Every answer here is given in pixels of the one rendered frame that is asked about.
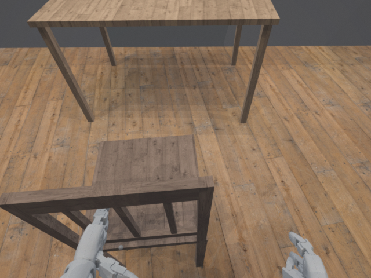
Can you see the table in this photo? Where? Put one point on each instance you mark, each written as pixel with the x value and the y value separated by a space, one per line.
pixel 135 13

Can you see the left robot forearm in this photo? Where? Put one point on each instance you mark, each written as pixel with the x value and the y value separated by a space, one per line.
pixel 80 268

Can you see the right robot hand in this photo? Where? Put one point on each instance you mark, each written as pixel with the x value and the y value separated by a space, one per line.
pixel 310 266

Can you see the left robot hand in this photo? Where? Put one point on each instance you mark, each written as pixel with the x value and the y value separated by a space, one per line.
pixel 92 241

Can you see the chair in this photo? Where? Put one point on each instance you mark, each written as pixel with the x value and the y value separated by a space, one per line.
pixel 152 187

